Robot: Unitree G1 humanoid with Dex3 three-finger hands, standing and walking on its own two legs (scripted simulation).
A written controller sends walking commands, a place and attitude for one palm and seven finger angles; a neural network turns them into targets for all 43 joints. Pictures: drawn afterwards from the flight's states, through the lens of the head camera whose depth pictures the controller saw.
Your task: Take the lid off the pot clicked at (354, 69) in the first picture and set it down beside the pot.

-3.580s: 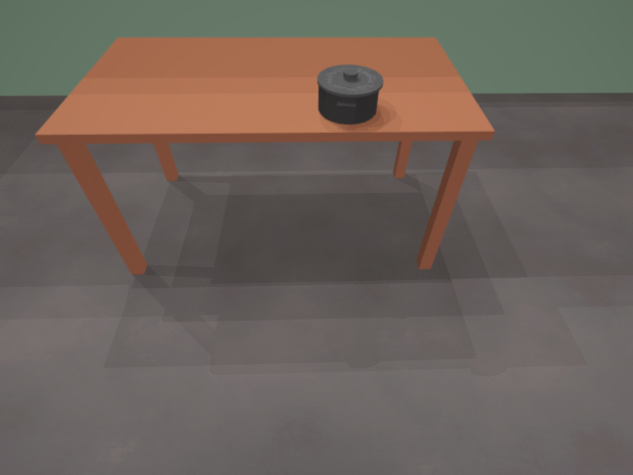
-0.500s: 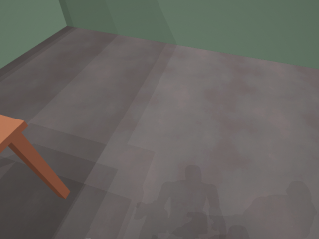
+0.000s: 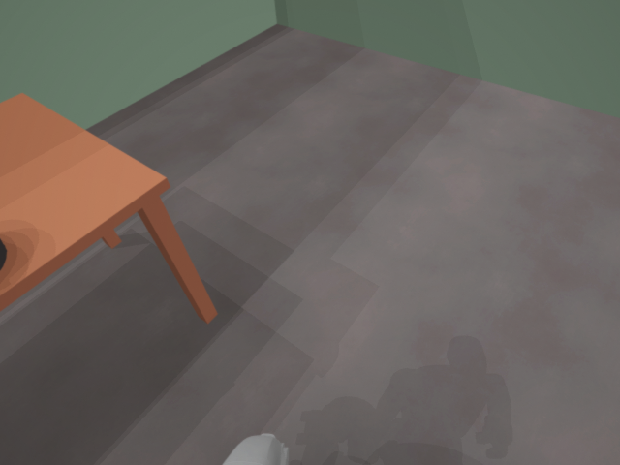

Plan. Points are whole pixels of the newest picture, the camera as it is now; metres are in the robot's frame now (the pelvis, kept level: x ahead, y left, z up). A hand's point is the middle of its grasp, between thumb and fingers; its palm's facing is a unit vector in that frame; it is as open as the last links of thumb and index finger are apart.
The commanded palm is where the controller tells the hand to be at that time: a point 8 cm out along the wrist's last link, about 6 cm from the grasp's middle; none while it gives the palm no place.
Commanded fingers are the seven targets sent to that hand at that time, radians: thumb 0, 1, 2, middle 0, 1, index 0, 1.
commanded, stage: turn to face it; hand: left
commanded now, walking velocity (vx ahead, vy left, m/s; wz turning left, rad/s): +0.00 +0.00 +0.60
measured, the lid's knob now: out of the picture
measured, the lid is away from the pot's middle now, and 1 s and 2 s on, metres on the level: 0.00 0.00 0.00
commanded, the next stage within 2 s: take the last steps up to it in 1.44 s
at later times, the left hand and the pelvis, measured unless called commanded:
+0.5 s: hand out of the picture -0.02 +0.27 -0.17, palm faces +0.38 -0.89 -0.26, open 7.4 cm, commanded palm none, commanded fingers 0.00 0.90 0.90 -0.20 -0.30 -0.20 -0.30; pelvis -0.01 +0.04 +0.00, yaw +19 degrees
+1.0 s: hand out of the picture -0.05 +0.22 -0.16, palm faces +0.59 -0.77 -0.24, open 7.4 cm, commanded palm none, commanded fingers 0.00 0.90 0.90 -0.20 -0.30 -0.20 -0.30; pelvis +0.01 +0.02 +0.00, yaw +37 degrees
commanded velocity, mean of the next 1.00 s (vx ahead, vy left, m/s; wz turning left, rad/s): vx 0.00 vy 0.00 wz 0.59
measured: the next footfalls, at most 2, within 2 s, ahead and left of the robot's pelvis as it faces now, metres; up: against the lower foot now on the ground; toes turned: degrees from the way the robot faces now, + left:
left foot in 0.26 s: +0.00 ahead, +0.14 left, +0.00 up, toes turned +15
right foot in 0.68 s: +0.09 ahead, -0.08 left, +0.00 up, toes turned +25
